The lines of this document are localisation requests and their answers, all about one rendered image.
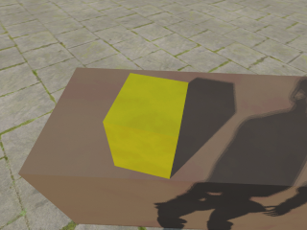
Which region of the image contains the carton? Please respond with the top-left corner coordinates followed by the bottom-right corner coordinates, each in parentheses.
top-left (103, 73), bottom-right (189, 179)

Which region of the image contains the pedestal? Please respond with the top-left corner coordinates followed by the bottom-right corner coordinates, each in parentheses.
top-left (18, 67), bottom-right (307, 230)

